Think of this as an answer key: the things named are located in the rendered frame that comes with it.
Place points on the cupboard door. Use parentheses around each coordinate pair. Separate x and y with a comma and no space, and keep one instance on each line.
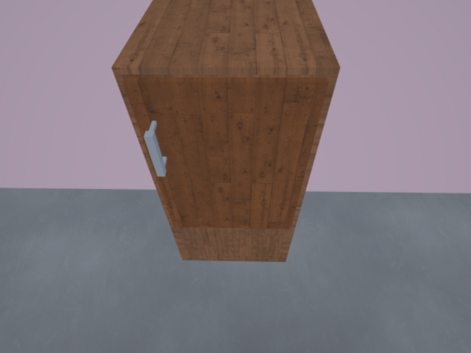
(237,148)

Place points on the handle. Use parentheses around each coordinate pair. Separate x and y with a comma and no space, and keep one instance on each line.
(158,161)

